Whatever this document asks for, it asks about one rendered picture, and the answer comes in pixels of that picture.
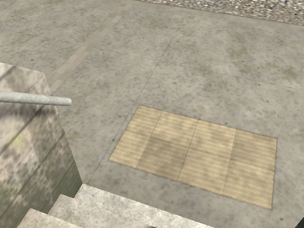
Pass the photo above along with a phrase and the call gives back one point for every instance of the stairs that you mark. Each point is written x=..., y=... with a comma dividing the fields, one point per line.
x=96, y=208

